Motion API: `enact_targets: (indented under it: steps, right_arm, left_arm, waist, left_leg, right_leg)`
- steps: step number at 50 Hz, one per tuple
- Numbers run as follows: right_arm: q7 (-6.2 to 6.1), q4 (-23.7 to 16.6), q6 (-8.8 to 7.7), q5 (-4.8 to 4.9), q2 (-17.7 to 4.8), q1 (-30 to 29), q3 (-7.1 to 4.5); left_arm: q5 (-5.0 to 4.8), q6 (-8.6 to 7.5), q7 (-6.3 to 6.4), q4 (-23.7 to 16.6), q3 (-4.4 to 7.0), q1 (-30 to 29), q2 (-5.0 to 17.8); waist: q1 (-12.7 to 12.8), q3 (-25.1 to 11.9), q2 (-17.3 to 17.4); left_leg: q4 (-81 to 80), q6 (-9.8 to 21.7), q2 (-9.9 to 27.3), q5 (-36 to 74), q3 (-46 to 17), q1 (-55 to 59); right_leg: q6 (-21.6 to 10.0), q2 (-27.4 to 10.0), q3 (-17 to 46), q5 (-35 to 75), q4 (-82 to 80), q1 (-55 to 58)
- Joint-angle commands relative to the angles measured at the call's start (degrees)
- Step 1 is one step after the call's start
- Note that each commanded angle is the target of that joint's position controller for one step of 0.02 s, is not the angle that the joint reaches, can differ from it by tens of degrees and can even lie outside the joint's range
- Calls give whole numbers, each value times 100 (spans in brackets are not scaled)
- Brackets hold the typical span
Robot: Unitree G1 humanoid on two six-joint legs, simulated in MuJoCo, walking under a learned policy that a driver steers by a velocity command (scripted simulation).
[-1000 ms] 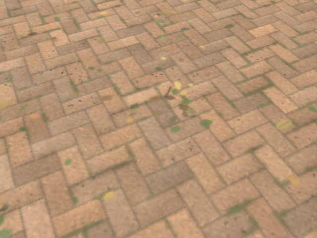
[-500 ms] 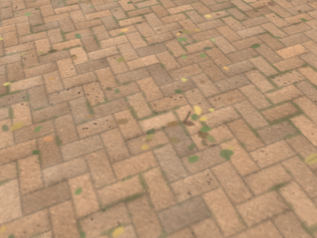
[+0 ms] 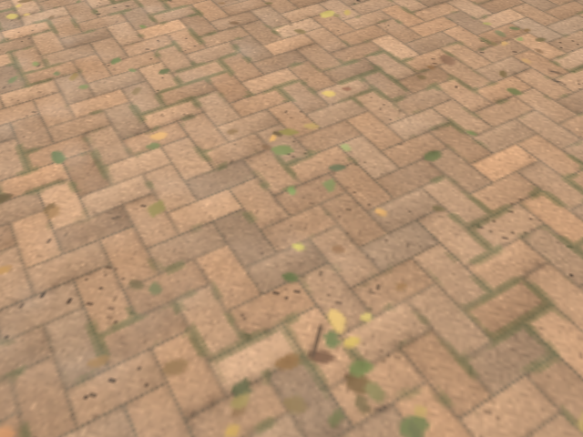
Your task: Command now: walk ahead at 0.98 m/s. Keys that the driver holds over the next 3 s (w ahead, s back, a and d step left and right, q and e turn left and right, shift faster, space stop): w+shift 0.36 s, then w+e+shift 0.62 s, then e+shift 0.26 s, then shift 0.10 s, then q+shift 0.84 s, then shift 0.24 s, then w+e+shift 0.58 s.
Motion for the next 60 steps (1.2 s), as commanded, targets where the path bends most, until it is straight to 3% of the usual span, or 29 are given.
enact_targets:
  steps: [1,5,7,10,11,12,13,14,15,16,19,22,27,31,34,35,36,37,39,40,42,44,51,54,56,57,58,59,60]
  right_arm:
    - [-132,-509,-185,89,-772,-367,-71]
    - [-211,-381,-2,108,-963,145,-87]
    - [-217,-400,118,9,-1117,110,-122]
    - [-210,-498,324,-271,-1282,-360,-153]
    - [-187,-749,265,-279,-805,-184,-31]
    - [-56,-659,10,21,107,589,224]
    - [-51,-786,-175,275,-678,-26,54]
    - [-56,-1084,-245,435,-879,-928,13]
    - [-81,-1285,-280,330,-718,-1400,63]
    - [-94,-1326,-233,208,-648,-1518,26]
    - [-73,-1307,44,105,-382,-1199,46]
    - [-144,-1679,43,-72,-491,-2033,72]
    - [13,-2095,-184,22,-510,-3413,95]
    - [16,-2256,-221,147,-922,-3559,-84]
    - [-111,-1875,-189,234,-1514,-1248,-395]
    - [-209,-1656,-91,169,-2000,33,-485]
    - [-69,-1579,-101,-59,-2260,-1,-543]
    - [-62,-1720,-89,-55,-1451,-455,-405]
    - [-84,-1608,-48,-54,-1043,-991,-329]
    - [-83,-1510,-50,-130,-885,-1249,-310]
    - [-68,-1330,-55,-129,-524,-1540,-245]
    - [-50,-1226,-67,-11,-661,-1654,-303]
    - [-228,-1308,4,-75,-1327,-1733,-411]
    - [-350,-1367,143,15,-1866,-1456,-504]
    - [-334,-1540,256,136,-2042,-1723,-578]
    - [-257,-1547,200,200,-1668,-1700,-497]
    - [-166,-1807,66,-121,-574,-1394,-217]
    - [-102,-1988,-93,-19,-923,-466,-164]
    - [-125,-2086,-134,36,-1461,-1187,-261]
  left_arm:
    - [-26,-117,-84,-381,-10,-530,164]
    - [-146,-201,-305,-727,-9,-1378,204]
    - [-160,-224,-378,-825,80,-1241,404]
    - [-266,-86,-235,-287,423,1376,1134]
    - [-92,-7,-145,39,537,2564,1619]
    - [-54,-66,-226,156,571,2802,1651]
    - [-7,-81,-203,274,435,2664,1009]
    - [52,-90,-190,271,360,2317,719]
    - [119,-136,-243,281,330,1878,647]
    - [171,-193,-284,259,272,1513,455]
    - [33,-187,-319,377,172,1183,205]
    - [-11,-199,-192,466,223,1521,486]
    - [-134,-191,18,472,314,2168,798]
    - [-180,5,105,561,362,2428,801]
    - [131,210,80,365,369,2027,905]
    - [334,136,46,101,198,2081,348]
    - [-268,-25,-26,-116,16,3133,-411]
    - [-486,-8,65,-29,119,2608,271]
    - [-285,63,91,-301,201,1304,529]
    - [-172,107,49,-401,254,1153,501]
    - [-268,328,-59,-458,284,1285,257]
    - [-250,483,-93,-668,247,1107,112]
    - [-68,418,-336,-1183,254,-111,403]
    - [-59,348,-504,-1168,415,203,693]
    - [-115,441,-444,-800,768,1967,1384]
    - [-126,503,-272,-599,921,2552,1646]
    - [-49,541,-161,-731,920,1937,2110]
    - [306,369,-232,-1225,807,1634,2115]
    - [202,325,-314,-1431,813,1410,1858]
  waist:
    - [172,972,122]
    - [-71,1274,206]
    - [156,999,495]
    - [1646,-658,1183]
    - [1694,-1708,158]
    - [1120,-2763,-1965]
    - [1316,-2159,-1442]
    - [1266,-1139,-907]
    - [987,-572,186]
    - [674,-290,429]
    - [100,275,100]
    - [206,889,202]
    - [691,945,103]
    - [604,900,-220]
    - [-732,-757,-591]
    - [-950,-1974,553]
    - [-112,-2935,3537]
    - [-317,-2020,2461]
    - [-302,-527,454]
    - [-54,-247,433]
    - [270,123,699]
    - [401,508,702]
    - [319,1255,14]
    - [536,618,427]
    - [1471,-308,748]
    - [1685,-462,214]
    - [789,-220,-1980]
    - [396,-2277,-1525]
    - [739,-2407,-335]
  left_leg:
    - [-1481,804,1291,924,-702,-1516]
    - [-1441,709,1674,1594,-542,160]
    - [-800,610,1867,3742,-476,984]
    - [2499,355,1748,6728,-204,699]
    - [4785,265,1254,4675,-209,-1381]
    - [6809,21,63,-580,-964,-3349]
    - [7014,348,451,-644,-1433,-4040]
    - [7021,435,695,-534,-1230,-4330]
    - [6599,454,921,-255,-1135,-4182]
    - [6161,443,1161,31,-1130,-3887]
    - [5602,254,1502,131,-1014,-3557]
    - [4464,-138,1570,980,-828,-4146]
    - [1779,-507,930,3066,-491,-2549]
    - [914,-517,787,2413,-780,-2551]
    - [1607,-171,903,970,-709,193]
    - [1836,-135,2016,-318,-2138,2194]
    - [96,923,3263,-3025,-5823,3540]
    - [-417,674,3000,-3713,-5648,2925]
    - [-181,368,2616,-1176,-3372,1172]
    - [-183,408,2421,-350,-2701,444]
    - [-398,304,2124,237,-1623,-248]
    - [-642,375,2232,763,-1042,-606]
    - [-842,73,1774,2604,967,-611]
    - [373,-122,1805,5984,1184,28]
    - [2652,-157,1921,6905,1008,-342]
    - [4430,-482,1449,4124,929,-1265]
    - [6978,-729,181,-2109,665,-2965]
    - [8026,-692,20,-2226,-999,-3655]
    - [7640,-517,243,-1706,-1360,-3522]
  right_leg:
    - [82,147,-299,1342,-1495,1060]
    - [10,456,-401,1138,-2946,868]
    - [-158,790,-599,427,-3107,1127]
    - [-608,1139,-701,-542,-2641,4117]
    - [-980,-76,1057,-2025,-2419,6541]
    - [-1886,-1220,4519,-4573,-3785,8158]
    - [-1449,-965,4838,-4892,-4497,7914]
    - [-1223,-828,3664,-3894,-4419,7035]
    - [-1109,-632,2991,-2876,-4551,5923]
    - [-1062,-406,2419,-2332,-4633,5083]
    - [-1141,-65,1686,-2122,-5069,3731]
    - [-1262,55,1403,-1667,-5443,3267]
    - [-936,365,840,-1071,-5557,2892]
    - [-737,-18,1260,-677,-4837,4458]
    - [-328,354,1082,1346,-1846,4058]
    - [-254,761,778,-475,284,2766]
    - [-79,1316,821,-2966,2244,832]
    - [-159,848,846,-2650,2754,223]
    - [-153,386,479,-2005,2541,189]
    - [-152,168,522,-1792,2094,494]
    - [-159,-112,505,-1788,1799,840]
    - [-111,-273,413,-1702,1680,570]
    - [-123,134,-496,424,-846,760]
    - [-259,1002,-1297,372,-1610,2165]
    - [-600,1436,-1216,-28,-1755,4278]
    - [-815,1299,-612,616,-2425,5539]
    - [-1308,441,1182,3817,-2412,6207]
    - [-2514,-898,4084,2676,-3179,7183]
    - [-2272,-752,4295,1278,-3773,6788]
Next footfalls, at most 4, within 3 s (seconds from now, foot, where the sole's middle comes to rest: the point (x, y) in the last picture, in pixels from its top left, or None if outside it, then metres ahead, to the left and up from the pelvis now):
0.20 right None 0.44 -0.13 -0.78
0.68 left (251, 318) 0.88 0.09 -0.78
1.14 right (377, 234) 1.16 -0.30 -0.78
1.82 left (319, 197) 1.33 -0.14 -0.78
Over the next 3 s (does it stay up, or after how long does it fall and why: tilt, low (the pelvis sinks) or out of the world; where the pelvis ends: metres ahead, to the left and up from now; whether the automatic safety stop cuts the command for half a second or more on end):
stays up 1.47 -0.31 -0.04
